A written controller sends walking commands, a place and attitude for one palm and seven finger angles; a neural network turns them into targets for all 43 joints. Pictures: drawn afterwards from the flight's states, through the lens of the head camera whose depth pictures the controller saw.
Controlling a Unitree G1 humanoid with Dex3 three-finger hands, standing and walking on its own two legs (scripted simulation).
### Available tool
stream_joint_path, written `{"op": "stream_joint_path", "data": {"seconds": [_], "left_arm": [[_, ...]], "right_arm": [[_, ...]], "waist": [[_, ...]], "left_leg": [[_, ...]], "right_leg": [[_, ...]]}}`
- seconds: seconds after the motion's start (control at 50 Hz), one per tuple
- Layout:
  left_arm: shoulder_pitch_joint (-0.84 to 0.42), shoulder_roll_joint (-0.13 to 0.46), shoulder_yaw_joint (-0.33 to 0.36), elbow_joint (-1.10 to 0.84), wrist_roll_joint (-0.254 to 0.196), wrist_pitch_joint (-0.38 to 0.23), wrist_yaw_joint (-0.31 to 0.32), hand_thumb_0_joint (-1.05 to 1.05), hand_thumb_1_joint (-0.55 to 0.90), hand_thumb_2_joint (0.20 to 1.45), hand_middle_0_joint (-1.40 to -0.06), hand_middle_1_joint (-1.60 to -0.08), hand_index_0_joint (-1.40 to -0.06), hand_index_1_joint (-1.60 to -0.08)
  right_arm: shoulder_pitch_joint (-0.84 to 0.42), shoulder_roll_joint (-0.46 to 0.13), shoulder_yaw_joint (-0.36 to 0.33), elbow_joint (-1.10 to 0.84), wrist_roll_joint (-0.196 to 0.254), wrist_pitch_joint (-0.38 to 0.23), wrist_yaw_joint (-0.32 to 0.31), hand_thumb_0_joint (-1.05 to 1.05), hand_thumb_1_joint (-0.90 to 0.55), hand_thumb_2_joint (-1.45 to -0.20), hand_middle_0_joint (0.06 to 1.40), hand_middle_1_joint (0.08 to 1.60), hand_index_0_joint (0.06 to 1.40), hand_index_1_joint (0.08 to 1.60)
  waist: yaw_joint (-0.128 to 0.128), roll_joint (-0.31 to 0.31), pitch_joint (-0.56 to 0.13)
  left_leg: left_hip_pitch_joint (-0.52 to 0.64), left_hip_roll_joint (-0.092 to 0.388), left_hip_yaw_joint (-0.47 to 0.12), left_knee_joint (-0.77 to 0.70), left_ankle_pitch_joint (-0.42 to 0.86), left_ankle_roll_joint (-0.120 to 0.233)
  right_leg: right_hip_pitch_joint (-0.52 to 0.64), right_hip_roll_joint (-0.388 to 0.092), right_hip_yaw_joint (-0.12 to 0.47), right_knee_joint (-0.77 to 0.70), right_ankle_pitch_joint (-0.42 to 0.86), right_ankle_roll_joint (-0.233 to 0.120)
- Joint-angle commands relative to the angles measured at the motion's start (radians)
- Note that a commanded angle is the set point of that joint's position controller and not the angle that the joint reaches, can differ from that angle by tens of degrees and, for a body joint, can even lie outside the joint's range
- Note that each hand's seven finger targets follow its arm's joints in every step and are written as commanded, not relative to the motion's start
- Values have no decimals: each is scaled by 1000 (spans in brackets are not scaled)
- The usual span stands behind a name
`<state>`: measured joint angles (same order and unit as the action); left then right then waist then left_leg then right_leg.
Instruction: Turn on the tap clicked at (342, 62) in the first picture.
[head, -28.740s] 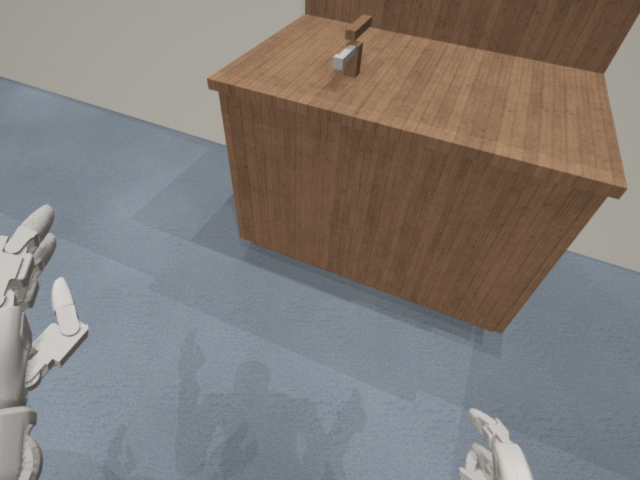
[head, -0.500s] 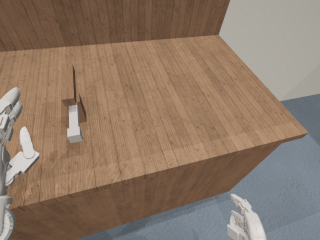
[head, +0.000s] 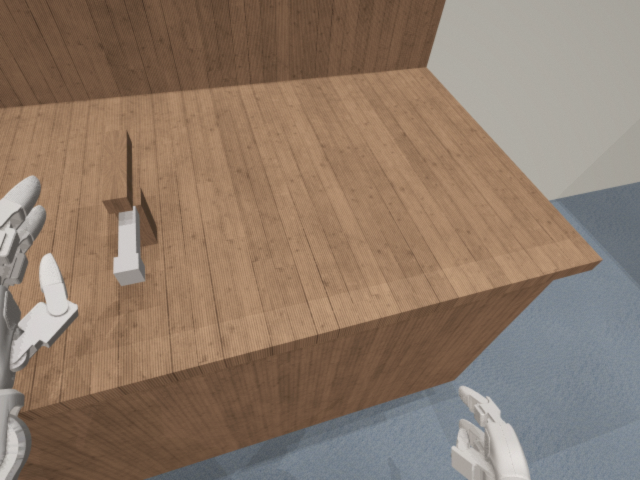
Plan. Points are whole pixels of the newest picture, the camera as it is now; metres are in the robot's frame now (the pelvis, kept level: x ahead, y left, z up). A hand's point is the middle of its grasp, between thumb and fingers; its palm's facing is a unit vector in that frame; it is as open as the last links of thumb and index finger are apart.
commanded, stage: shuffle to correct the standing spot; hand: left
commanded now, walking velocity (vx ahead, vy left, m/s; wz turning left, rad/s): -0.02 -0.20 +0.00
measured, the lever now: (129, 269) +0.32 +0.27 +0.06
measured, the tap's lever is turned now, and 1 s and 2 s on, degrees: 0 0 0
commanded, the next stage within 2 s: come to a stop and stand still in 0.72 s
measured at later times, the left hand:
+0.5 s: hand (150, 321) +0.22 +0.18 +0.15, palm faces +0.33 -0.87 -0.38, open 7.4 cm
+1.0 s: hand (108, 258) +0.25 +0.21 +0.20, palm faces +0.44 -0.77 -0.46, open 7.4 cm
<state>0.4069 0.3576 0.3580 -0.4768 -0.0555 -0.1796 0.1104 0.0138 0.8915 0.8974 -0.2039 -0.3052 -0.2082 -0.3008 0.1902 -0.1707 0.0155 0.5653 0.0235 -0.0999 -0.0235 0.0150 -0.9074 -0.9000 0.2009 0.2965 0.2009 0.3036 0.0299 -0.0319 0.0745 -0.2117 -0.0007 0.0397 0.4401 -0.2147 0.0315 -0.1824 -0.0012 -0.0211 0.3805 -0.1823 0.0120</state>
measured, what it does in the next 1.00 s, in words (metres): shifts its weight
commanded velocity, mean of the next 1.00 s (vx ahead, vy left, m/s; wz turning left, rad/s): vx -0.03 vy -0.16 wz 0.00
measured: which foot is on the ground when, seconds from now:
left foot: down 0.00-1.00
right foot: down 0.00-1.00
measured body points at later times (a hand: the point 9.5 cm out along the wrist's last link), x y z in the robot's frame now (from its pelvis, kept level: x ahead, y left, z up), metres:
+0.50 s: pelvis +0.00 -0.06 -0.01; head +0.03 -0.04 +0.44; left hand +0.20 +0.23 +0.17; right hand +0.17 -0.30 -0.08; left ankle +0.01 +0.09 -0.74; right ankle +0.01 -0.13 -0.74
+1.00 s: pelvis +0.00 -0.06 -0.01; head +0.04 -0.05 +0.43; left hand +0.22 +0.25 +0.23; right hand +0.17 -0.28 -0.09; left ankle +0.01 +0.09 -0.74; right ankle +0.01 -0.13 -0.74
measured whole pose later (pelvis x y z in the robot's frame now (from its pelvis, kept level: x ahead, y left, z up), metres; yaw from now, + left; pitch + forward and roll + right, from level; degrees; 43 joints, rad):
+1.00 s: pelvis +0.00 -0.06 -0.01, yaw +0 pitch +1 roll -1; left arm 0.23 0.54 0.51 -0.41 -0.09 -0.25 0.07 0.01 0.89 0.90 -0.21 -0.31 -0.21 -0.30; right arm 0.23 -0.21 0.03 0.56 0.01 -0.16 0.00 0.01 -0.91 -0.90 0.20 0.30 0.20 0.30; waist 0.03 -0.01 0.08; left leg -0.32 0.09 0.00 0.59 -0.28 -0.02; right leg -0.29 0.09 -0.06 0.51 -0.24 -0.08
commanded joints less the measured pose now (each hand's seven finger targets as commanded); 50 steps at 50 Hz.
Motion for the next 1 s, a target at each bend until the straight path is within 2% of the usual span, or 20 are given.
{"op": "stream_joint_path", "data": {"seconds": [0.0,0.08,0.14,0.16,0.24,0.26,0.34,0.36,0.4,0.44,0.6,0.76,0.82,0.84,0.86,0.88,0.9,0.92,0.94,0.98], "left_arm": [[-50,160,96,-231,-9,-55,5,0,900,900,-200,-300,-200,-300],[-34,177,110,-261,-16,-47,-1,0,900,900,-200,-300,-200,-300],[-2,196,135,-257,-22,-37,0,0,900,900,-200,-300,-200,-300],[-3,171,112,-244,-27,-36,-6,0,900,900,-200,-300,-200,-300],[2,201,137,-271,-33,-31,-4,0,900,900,-200,-300,-200,-300],[4,179,116,-252,-37,-30,-8,0,900,900,-200,-300,-200,-300],[12,215,148,-262,-40,-23,-1,0,900,900,-200,-300,-200,-300],[6,182,117,-252,-43,-23,-4,0,900,900,-200,-300,-200,-300],[16,204,139,-258,-45,-25,-2,0,900,900,-200,-300,-200,-300],[26,217,150,-280,-46,-21,3,0,900,900,-200,-300,-200,-300],[34,218,149,-282,-46,-29,-1,0,900,900,-200,-300,-200,-300],[56,210,143,-278,-45,-23,-5,0,900,900,-200,-300,-200,-300],[49,213,151,-273,-44,-22,-3,0,900,900,-200,-300,-200,-300],[-863,1020,438,-608,-33,-227,0,0,900,900,-200,-300,-200,-300],[-456,445,393,-102,10,-140,-12,0,900,900,-200,-300,-200,-300],[-295,342,267,12,-21,-101,-39,0,900,900,-200,-300,-200,-300],[-256,376,269,-55,-26,-106,-44,0,900,900,-200,-300,-200,-300],[-162,311,218,-54,-32,-113,-52,0,900,900,-200,-300,-200,-300],[-53,219,154,-25,-41,-108,-52,0,900,900,-200,-300,-200,-300],[27,168,116,-137,-39,-99,-46,0,900,900,-200,-300,-200,-300]], "right_arm": [[-74,-145,-68,-168,1,-47,-1,0,-900,-900,200,300,200,300],[-77,-146,-73,-178,1,-42,0,0,-900,-900,200,300,200,300],[-85,-140,-70,-179,5,-40,-2,0,-900,-900,200,300,200,300],[-75,-146,-69,-173,-3,-35,-3,0,-900,-900,200,300,200,300],[-87,-144,-77,-177,3,-39,-9,0,-900,-900,200,300,200,300],[-74,-146,-73,-170,-5,-36,-10,0,-900,-900,200,300,200,300],[-85,-144,-77,-172,3,-38,-18,0,-900,-900,200,300,200,300],[-69,-147,-75,-166,-4,-35,-16,0,-900,-900,200,300,200,300],[-65,-149,-83,-170,-3,-38,-19,0,-900,-900,200,300,200,300],[-79,-148,-82,-169,3,-38,-20,0,-900,-900,200,300,200,300],[-63,-155,-85,-166,-3,-40,-22,0,-900,-900,200,300,200,300],[-56,-152,-80,-162,-6,-34,-19,0,-900,-900,200,300,200,300],[-48,-153,-86,-166,0,-34,-15,0,-900,-900,200,300,200,300],[107,-184,81,-199,33,-59,-86,0,-900,-900,200,300,200,300],[34,-72,-37,-162,23,-117,-48,0,-900,-900,200,300,200,300],[27,-157,-60,-133,-15,-117,-25,0,-900,-900,200,300,200,300],[43,-199,-83,-142,-30,-120,-6,0,-900,-900,200,300,200,300],[45,-193,-78,-153,-24,-124,12,0,-900,-900,200,300,200,300],[24,-179,-64,-152,-11,-126,31,0,-900,-900,200,300,200,300],[6,-189,-62,-171,-4,-125,52,0,-900,-900,200,300,200,300]], "waist": [[-13,114,-175],[-14,133,-188],[-15,100,-182],[-19,95,-181],[-21,100,-174],[-23,80,-177],[-24,58,-162],[-29,47,-162],[-27,36,-171],[-29,66,-167],[-27,74,-164],[-30,76,-183],[-29,50,-186],[-44,245,-159],[-31,101,-159],[-12,78,-192],[-1,41,-206],[4,-26,-216],[6,-16,-250],[4,-5,-220]], "left_leg": [[15,139,-105,-93,128,-21],[29,145,-94,-59,177,-17],[31,146,-86,-33,170,-15],[17,138,-78,-27,147,-14],[26,128,-64,10,89,-15],[14,121,-58,14,66,-14],[18,110,-52,40,15,-15],[6,101,-47,48,6,-14],[6,100,-43,67,-4,-13],[19,96,-46,75,10,-14],[-9,133,-66,50,22,-3],[-9,157,-77,51,80,2],[-16,134,-68,80,37,-6],[-36,80,-52,113,260,-17],[-7,147,-66,113,160,-6],[23,83,-14,126,92,-30],[-32,57,8,168,29,-29],[-86,33,15,195,5,-24],[-74,26,17,184,24,-16],[-40,39,11,138,66,-10]], "right_leg": [[69,-22,18,0,107,-9],[56,-25,23,4,139,-11],[34,-29,32,-5,151,-15],[33,-28,35,-14,150,-15],[-8,-48,79,-24,153,-32],[-6,-47,72,-28,136,-28],[-52,-66,104,-46,88,-39],[-52,-65,100,-50,71,-38],[-57,-79,118,-54,60,-39],[-73,-87,130,-53,71,-50],[-54,-65,101,-18,72,-23],[-18,-58,82,14,131,-25],[-12,-79,119,-2,124,-38],[-17,-47,39,5,53,21],[-123,-84,68,-6,-75,-20],[-80,-33,158,3,56,-46],[-43,-73,195,-11,138,-41],[17,-112,212,-13,198,-37],[69,-120,189,23,296,-45],[48,-108,143,27,325,-24]]}}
